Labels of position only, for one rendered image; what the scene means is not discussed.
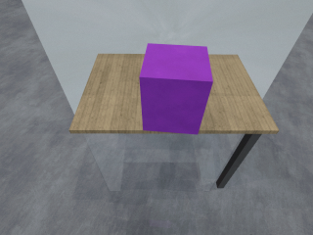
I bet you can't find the carton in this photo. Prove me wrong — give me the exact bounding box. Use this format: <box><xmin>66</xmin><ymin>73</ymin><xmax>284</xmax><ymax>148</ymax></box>
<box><xmin>139</xmin><ymin>43</ymin><xmax>213</xmax><ymax>135</ymax></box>

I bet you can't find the table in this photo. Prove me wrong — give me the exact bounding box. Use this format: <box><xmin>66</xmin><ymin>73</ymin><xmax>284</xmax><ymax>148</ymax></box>
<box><xmin>69</xmin><ymin>53</ymin><xmax>280</xmax><ymax>188</ymax></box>

